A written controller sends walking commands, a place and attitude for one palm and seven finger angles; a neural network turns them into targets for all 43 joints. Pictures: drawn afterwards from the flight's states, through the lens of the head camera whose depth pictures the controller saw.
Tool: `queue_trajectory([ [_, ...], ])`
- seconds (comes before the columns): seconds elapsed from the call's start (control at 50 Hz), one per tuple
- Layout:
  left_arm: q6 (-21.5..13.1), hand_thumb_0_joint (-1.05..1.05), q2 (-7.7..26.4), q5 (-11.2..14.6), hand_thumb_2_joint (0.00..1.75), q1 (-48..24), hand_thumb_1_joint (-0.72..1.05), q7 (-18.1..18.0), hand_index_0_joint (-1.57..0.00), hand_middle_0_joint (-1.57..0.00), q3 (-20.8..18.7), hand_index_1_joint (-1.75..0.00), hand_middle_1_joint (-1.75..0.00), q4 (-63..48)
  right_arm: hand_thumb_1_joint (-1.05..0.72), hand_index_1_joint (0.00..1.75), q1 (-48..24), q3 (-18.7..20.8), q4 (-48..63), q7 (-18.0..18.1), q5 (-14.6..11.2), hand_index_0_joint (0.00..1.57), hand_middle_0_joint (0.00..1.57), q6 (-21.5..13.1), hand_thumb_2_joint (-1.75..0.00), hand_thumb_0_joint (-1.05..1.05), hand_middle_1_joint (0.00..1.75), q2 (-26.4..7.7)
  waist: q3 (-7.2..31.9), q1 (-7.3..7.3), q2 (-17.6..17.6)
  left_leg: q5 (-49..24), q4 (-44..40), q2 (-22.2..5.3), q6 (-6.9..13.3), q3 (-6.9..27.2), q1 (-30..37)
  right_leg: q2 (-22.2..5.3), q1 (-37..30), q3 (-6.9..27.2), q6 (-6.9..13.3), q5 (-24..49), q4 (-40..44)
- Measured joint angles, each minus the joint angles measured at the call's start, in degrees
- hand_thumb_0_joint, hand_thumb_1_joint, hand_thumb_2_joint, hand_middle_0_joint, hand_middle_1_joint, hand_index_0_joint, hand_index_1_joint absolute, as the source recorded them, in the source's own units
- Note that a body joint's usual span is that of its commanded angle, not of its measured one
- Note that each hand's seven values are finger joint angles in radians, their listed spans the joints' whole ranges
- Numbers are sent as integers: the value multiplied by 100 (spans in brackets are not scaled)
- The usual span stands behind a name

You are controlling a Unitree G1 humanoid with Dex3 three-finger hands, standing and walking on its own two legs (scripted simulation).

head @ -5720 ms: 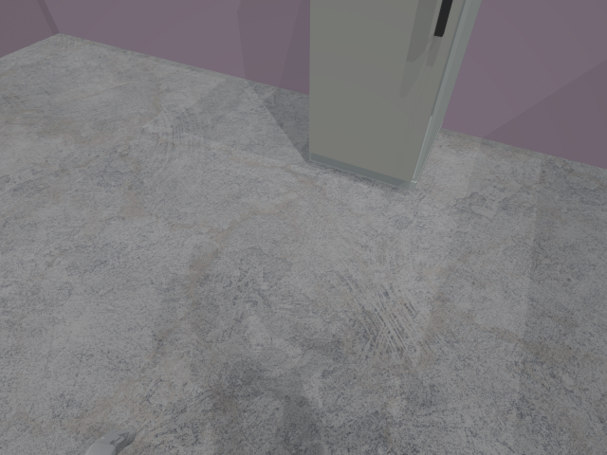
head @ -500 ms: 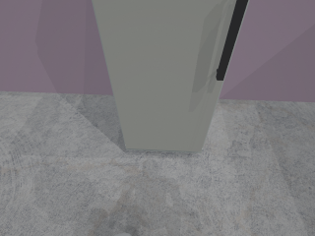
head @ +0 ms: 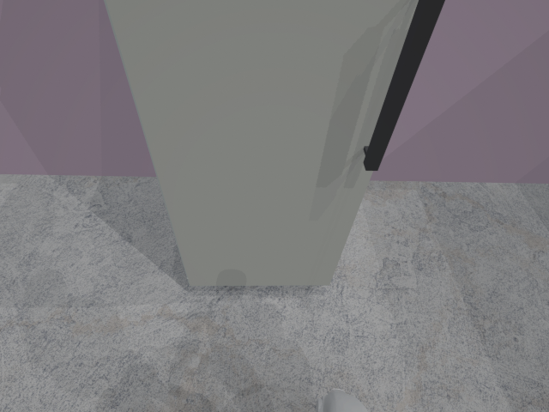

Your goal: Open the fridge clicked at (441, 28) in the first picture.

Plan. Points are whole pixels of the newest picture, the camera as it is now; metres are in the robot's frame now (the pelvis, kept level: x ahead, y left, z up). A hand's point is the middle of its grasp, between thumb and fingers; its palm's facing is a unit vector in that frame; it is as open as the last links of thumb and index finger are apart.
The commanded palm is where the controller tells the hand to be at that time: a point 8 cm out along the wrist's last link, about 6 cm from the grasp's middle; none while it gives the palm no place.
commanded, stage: take the last steps up to it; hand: right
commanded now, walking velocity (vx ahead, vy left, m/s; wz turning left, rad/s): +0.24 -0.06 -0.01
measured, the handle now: (392, 89) +0.64 -0.18 +0.16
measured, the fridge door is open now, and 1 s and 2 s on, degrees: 0 0 0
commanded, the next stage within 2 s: come to a stop and stand still in 0.26 s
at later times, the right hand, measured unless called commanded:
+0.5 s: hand (430, 387) +0.22 -0.28 -0.18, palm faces +0.01 +0.98 -0.20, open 7.4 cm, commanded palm none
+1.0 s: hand (419, 404) +0.19 -0.25 -0.18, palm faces +0.00 +0.97 -0.23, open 7.3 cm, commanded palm none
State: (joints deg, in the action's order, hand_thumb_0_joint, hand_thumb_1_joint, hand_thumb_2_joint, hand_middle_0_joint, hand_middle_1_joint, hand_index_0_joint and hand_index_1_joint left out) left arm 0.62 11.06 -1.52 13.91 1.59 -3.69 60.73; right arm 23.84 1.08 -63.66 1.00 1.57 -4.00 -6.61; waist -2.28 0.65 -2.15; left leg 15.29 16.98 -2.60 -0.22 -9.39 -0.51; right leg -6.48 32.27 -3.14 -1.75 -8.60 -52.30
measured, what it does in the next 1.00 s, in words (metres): walks ahead: right foot, then left foot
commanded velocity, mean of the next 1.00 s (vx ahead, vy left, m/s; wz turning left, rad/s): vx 0.00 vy -0.01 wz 0.01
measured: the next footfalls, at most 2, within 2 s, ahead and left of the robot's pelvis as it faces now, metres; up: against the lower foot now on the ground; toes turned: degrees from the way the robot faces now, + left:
right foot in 0.16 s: +0.19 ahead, -0.15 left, +0.00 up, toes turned -8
left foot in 0.74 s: +0.19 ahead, +0.06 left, +0.00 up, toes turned +7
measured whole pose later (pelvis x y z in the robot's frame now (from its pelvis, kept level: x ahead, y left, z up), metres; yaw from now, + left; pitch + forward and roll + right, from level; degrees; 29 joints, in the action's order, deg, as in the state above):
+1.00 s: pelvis +0.12 -0.07 -0.01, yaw +1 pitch -1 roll +0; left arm 3.1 10.0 -0.5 12.7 -1.2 -3.6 60.9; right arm 9.8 2.2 -58.5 2.4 1.8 1.2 -9.0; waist -4.7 -0.2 -1.0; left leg 13.0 29.6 -3.1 0.1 -4.7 -15.7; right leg -1.8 16.9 -2.0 -2.4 -27.0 -45.0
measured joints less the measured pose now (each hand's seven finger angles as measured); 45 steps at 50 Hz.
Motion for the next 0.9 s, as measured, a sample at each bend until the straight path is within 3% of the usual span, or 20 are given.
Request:
queue_trajectory([
  [0.14,-157,1,-76,21,89,-647,91,53,-19,-19,105,-30,-30,-278,-91,30,368,14,-265,19,39,20,20,98,-90,0,30,40,-155,282,209,705,552,-258,-404,17,179,225,-718,-307,199,-160,1727],
  [0.18,-320,1,-131,-8,89,-763,91,-6,-19,-20,125,-30,-30,-361,-91,30,333,36,-338,11,-9,20,20,185,-90,0,30,-14,-235,251,343,1211,1782,-438,-314,160,-228,354,-860,-388,368,-154,1708],
  [0.24,-383,0,-247,23,89,-820,91,-117,-19,-20,194,-30,-30,-404,-91,30,43,67,-299,28,-34,20,20,329,-90,0,30,-131,-335,283,456,1487,4097,-346,-64,573,-1258,441,-1110,-570,575,-548,1601],
  [0.3,-408,0,-369,47,89,-706,91,-205,-20,-20,237,-30,-30,-356,-91,30,-315,128,-160,7,-13,20,20,341,-90,0,30,-254,-295,209,491,990,4915,-327,-28,527,-2063,548,-1545,-709,619,-447,2123],
  [0.38,-480,-3,-284,88,89,-489,95,-316,-20,-20,135,-30,-30,-336,-91,30,-754,188,131,15,19,19,19,362,-90,0,30,-361,-127,68,481,493,4627,-330,-90,480,-2644,716,-1988,-821,720,-291,2764],
  [0.44,-427,-3,-240,58,89,-259,95,-346,-20,-20,164,-30,-30,-194,-91,30,-1072,196,307,47,12,19,19,396,-90,0,30,-416,-16,-21,466,189,4064,-303,-163,539,-2720,815,-2202,-807,750,-260,3023],
  [0.54,-232,-1,-349,24,89,49,93,-378,-20,-20,248,-30,-30,81,-92,30,-1487,150,499,105,-18,19,19,513,-90,0,30,-444,-16,-154,461,194,2973,-186,-212,640,-2302,832,-2363,-710,726,-412,2964],
  [0.64,-68,0,-461,14,89,195,92,-394,-20,-20,220,-30,-30,199,-91,30,-1657,109,594,96,-23,19,19,670,-90,0,30,-383,-123,-299,342,562,2461,-64,-153,604,-1850,701,-2325,-709,653,-601,2717],
  [0.68,-32,0,-472,17,89,231,91,-388,-20,-20,192,-30,-30,217,-91,30,-1681,101,631,96,-31,19,19,687,-90,0,30,-347,-176,-331,277,483,2174,-39,-117,592,-1665,649,-2250,-719,608,-640,2629],
  [0.74,11,0,-474,48,89,286,91,-356,-20,-20,150,-30,-30,238,-91,30,-1638,88,675,104,-33,19,19,607,-90,0,30,-330,-224,-315,251,-224,1335,-51,-62,588,-1276,600,-2057,-757,500,-757,2353],
  [0.76,32,0,-448,68,89,264,91,-342,-20,-20,133,-30,-30,249,-91,30,-1622,87,652,123,-32,19,19,566,-90,0,30,-306,-255,-308,194,-116,1291,0,-33,584,-1273,535,-1985,-763,455,-813,2229],
  [0.82,116,1,-352,102,89,217,91,-320,-20,-20,74,-30,-30,194,-91,30,-1568,31,584,134,-34,19,19,510,-90,0,30,-221,-331,-378,53,73,1404,63,64,492,-1343,486,-1742,-462,192,-1301,1707],
  [0.9,264,1,-232,108,89,95,91,-326,-20,-20,22,-30,-30,159,-93,30,-1515,72,550,188,-19,20,20,502,-90,-1,30,-167,-327,-256,35,-32,1347,30,115,433,-1382,531,-1364,-26,17,-1985,456],
])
